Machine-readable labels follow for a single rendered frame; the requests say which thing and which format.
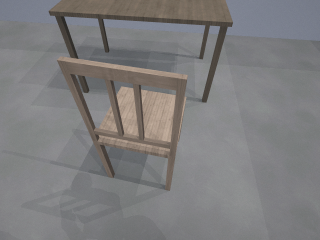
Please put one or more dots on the table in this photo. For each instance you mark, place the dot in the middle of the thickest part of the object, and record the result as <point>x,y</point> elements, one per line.
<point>191,12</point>

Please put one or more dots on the chair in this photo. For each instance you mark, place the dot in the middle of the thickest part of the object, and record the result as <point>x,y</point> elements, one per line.
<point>138,120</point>

